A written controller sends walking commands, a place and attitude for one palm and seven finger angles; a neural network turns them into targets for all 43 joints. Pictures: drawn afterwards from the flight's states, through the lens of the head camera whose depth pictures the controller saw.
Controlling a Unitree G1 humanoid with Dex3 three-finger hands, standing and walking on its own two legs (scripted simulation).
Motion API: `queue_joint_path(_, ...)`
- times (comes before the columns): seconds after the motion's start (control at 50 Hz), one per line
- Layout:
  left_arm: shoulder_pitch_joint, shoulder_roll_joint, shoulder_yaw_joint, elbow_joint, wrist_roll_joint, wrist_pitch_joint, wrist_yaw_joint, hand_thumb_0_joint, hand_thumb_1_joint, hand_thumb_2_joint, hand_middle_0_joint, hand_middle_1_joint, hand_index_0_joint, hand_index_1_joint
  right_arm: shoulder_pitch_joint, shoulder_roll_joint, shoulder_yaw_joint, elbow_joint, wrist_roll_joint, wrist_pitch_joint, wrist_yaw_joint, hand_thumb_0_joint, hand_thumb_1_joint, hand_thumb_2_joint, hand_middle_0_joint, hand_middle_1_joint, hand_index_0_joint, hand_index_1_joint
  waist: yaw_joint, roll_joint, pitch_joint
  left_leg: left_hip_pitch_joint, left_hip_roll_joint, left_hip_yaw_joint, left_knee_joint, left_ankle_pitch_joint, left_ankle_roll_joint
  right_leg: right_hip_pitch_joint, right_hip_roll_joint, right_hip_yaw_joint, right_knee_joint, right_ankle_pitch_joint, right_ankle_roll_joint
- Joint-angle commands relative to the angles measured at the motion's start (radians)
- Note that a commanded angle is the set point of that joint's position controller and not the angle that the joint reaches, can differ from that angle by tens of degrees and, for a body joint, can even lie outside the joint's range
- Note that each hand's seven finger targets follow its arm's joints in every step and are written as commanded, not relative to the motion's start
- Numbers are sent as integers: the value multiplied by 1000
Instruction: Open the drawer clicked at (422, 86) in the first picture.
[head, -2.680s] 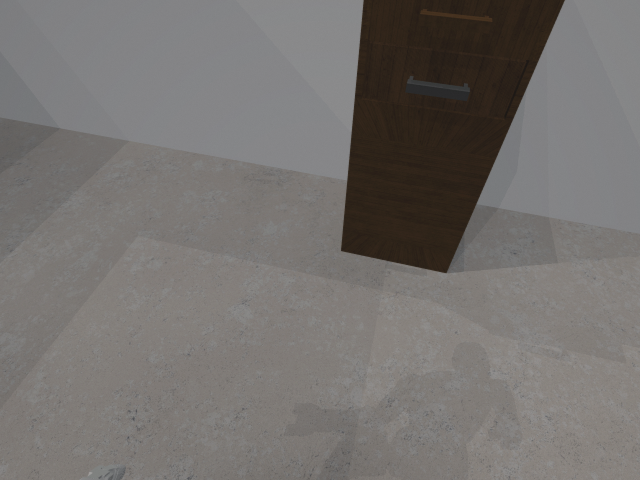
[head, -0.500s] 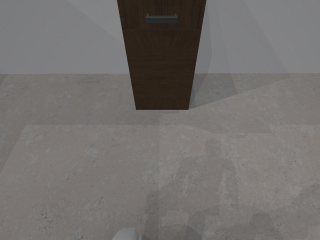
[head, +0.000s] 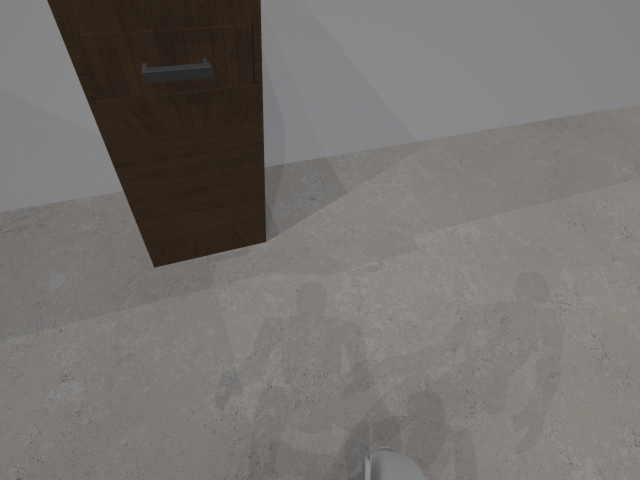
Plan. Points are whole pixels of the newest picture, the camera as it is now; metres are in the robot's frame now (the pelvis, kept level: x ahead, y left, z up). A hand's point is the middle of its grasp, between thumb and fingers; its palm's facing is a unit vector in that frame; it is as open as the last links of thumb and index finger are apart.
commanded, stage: walk to a spot facing it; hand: left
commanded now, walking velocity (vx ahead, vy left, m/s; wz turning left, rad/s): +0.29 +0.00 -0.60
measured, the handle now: (176, 68) +0.98 +0.39 -0.01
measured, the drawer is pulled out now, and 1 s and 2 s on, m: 0.00 0.00 0.00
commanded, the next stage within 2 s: turn to face it in 0.80 s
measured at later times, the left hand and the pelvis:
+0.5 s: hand (244, 378) +0.30 +0.13 -0.18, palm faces -0.24 -0.95 -0.20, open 7.3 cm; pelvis +0.19 -0.05 -0.01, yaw -16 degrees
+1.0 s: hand (312, 275) +0.52 +0.02 -0.18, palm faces -0.54 -0.82 -0.20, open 7.4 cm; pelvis +0.33 -0.08 -0.01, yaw -33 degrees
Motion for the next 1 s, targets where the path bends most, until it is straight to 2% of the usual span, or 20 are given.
queue_joint_path(0.0, -245, -27, -31, -131, -11, -42, -14, 0, 900, 900, -200, -300, -200, -300, 108, -158, -37, 3, -11, -20, -10, 0, -900, -900, 200, 300, 200, 300, -67, 208, 128, 67, 249, -93, -103, 420, 122, -121, -3, -72, -195, -24, -25)
queue_joint_path(0.06, -244, -29, -33, -125, -13, -52, -12, 0, 900, 900, -200, -300, -200, -300, 93, -172, -42, 18, -13, -19, -7, 0, -900, -900, 200, 300, 200, 300, -49, 219, 121, 45, 265, -14, -35, 598, 103, 19, 28, -106, -326, -48, -69)
queue_joint_path(0.1, -122, 4, -24, -90, -12, -67, -4, 0, 900, 900, -200, -300, -200, -300, 74, -201, -52, 14, -6, -18, -3, 0, -900, -900, 200, 300, 200, 300, 13, 192, 20, 53, 254, 40, 171, 910, 81, 227, 97, -152, -416, -90, -111)
queue_joint_path(0.12, 32, 39, -9, -44, -9, -82, 2, 0, 900, 900, -200, -300, -200, -300, 58, -211, -52, 4, 1, -16, 0, 0, -900, -900, 200, 300, 200, 300, 91, 167, -74, -27, 226, 78, 382, 904, 36, 471, 127, -168, -508, -13, -129)
queue_joint_path(0.14, 201, 150, 16, 3, -5, -97, 15, 0, 900, 900, -200, -300, -200, -300, 65, -182, -44, -15, 18, -14, 16, 0, -900, -900, 200, 300, 200, 300, 163, 13, -215, -316, 191, 82, 664, 583, -10, 846, -27, 15, -538, 22, -188)
queue_joint_path(0.16, 315, 262, 42, 25, -22, -102, 34, 0, 900, 900, -200, -300, -200, -300, 57, -107, -32, -65, 29, -21, 14, 0, -900, -900, 200, 300, 200, 300, 174, -173, -359, -627, 18, 13, 1018, -241, -66, 1058, -349, 554, -612, 169, -323)
queue_joint_path(0.18, 306, 290, 49, 28, -44, -88, 45, 0, 900, 900, -200, -300, -200, -300, -67, -133, -36, -99, 25, -21, 4, 0, -900, -900, 200, 300, 200, 300, 185, -95, -316, -696, 41, -128, 1098, -247, -37, 953, -368, 601, -690, 188, -358)
queue_joint_path(0.2, 226, 247, 40, 1, -42, -84, 49, 0, 900, 900, -200, -300, -200, -300, -117, -131, -44, -117, 20, -19, 4, 0, -900, -900, 200, 300, 200, 300, 151, -37, -226, -710, 63, -180, 1129, -162, -30, 822, -339, 573, -723, 55, -340)
queue_joint_path(0.24, 56, 141, 4, -35, -34, -92, 58, 0, 900, 900, -200, -300, -200, -300, -117, -119, -42, -90, 0, 1, 13, 0, -900, -900, 200, 300, 200, 300, 56, 25, -43, -629, 126, -196, 993, -26, -38, 495, -246, 369, -782, -32, -278)
queue_joint_path(0.3, -13, 100, -7, -33, -14, -108, 63, 0, 900, 900, -200, -300, -200, -300, -9, -78, -40, -55, -8, 31, 18, 0, -900, -900, 200, 300, 200, 300, -31, -14, -34, -488, 104, -161, 795, 1, -57, 307, -157, 209, -797, 32, -242)
queue_joint_path(0.44, 27, 111, 2, -25, -13, -109, 50, 0, 900, 900, -200, -300, -200, -300, -150, -77, -44, -128, -3, 11, 37, 0, -900, -900, 200, 300, 200, 300, 2, -104, 10, -400, 25, -121, 416, 86, -57, 263, -103, 253, -785, -127, -231)
queue_joint_path(0.5, 44, 107, 6, -29, -19, -99, 51, 0, 900, 900, -200, -300, -200, -300, -148, -96, -50, -130, 3, -6, 27, 0, -900, -900, 200, 300, 200, 300, -12, -46, 3, -219, -16, -101, 225, 108, -57, 234, -86, 281, -689, -75, -204)
queue_joint_path(0.52, 35, 81, 2, -38, -22, -94, 51, 0, 900, 900, -200, -300, -200, -300, -74, -127, -54, -105, 1, -14, 17, 0, -900, -900, 200, 300, 200, 300, -46, 12, -31, -73, 10, -121, 123, 103, -50, 188, -32, 242, -576, -63, -170)
queue_joint_path(0.56, 55, -19, -17, -78, -31, -94, 37, 0, 900, 900, -200, -300, -200, -300, 80, -297, -80, -79, -17, -12, 6, 0, -900, -900, 200, 300, 200, 300, -90, 375, -97, 116, 442, -598, -96, 0, 119, -81, 141, 4, -21, -404, -64)
queue_joint_path(0.58, 36, 21, -9, -66, -17, -87, 42, 0, 900, 900, -200, -300, -200, -300, 23, -247, -67, -80, -12, -7, 4, 0, -900, -900, 200, 300, 200, 300, -77, 318, -64, -10, 452, -598, -134, -65, 123, -74, 76, 70, 116, -360, -58)
queue_joint_path(0.64, 51, 5, 3, -38, -12, -74, 20, 0, 900, 900, -200, -300, -200, -300, -120, -153, -36, -106, -7, -15, -1, 0, -900, -900, 200, 300, 200, 300, 1, 178, 24, -132, 330, -297, -92, 275, 88, -42, 3, 33, 195, -178, -35)
queue_joint_path(0.7, 83, -20, -2, -22, -19, -48, 22, 0, 900, 900, -200, -300, -200, -300, -125, -138, -37, -93, -2, -16, -9, 0, -900, -900, 200, 300, 200, 300, 13, 189, -34, -87, 285, -102, -28, 597, 87, 4, -8, -3, 160, -123, -11)
queue_joint_path(0.9, -68, -57, -12, -72, -11, -37, 32, 0, 900, 900, -200, -300, -200, -300, -74, -154, -69, -43, -11, 21, 2, 0, -900, -900, 200, 300, 200, 300, -39, 249, 19, -84, 285, 28, 51, 616, 103, 142, 21, -97, -275, -91, -25)
queue_joint_path(0.96, 67, -46, -20, -15, -7, -66, 50, 0, 900, 900, -200, -300, -200, -300, -94, -156, -62, -21, -6, 28, 4, 0, -900, -900, 200, 300, 200, 300, 35, 208, -59, -102, 244, 34, 227, 657, 61, 371, 53, -112, -525, 75, -52)
queue_joint_path(0.98, 158, 16, -14, 21, -2, -85, 63, 0, 900, 900, -200, -300, -200, -300, -70, -123, -53, -14, 3, 25, 10, 0, -900, -900, 200, 300, 200, 300, 72, 89, -147, -203, 192, 40, 376, 520, 16, 579, -33, -29, -587, 321, -71)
